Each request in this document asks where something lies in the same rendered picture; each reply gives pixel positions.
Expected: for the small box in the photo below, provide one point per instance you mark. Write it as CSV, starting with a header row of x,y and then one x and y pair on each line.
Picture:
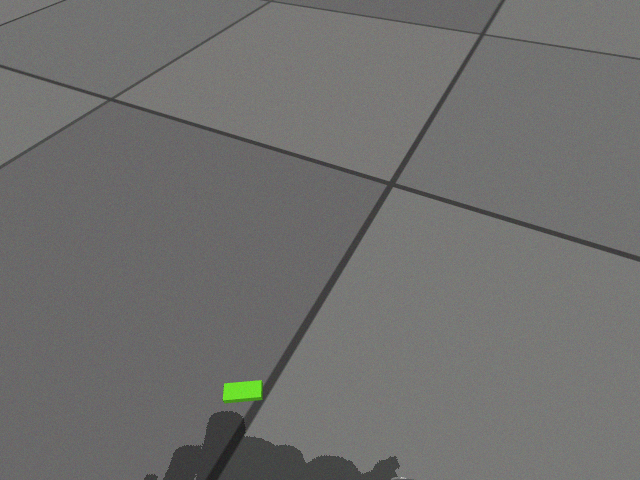
x,y
243,391

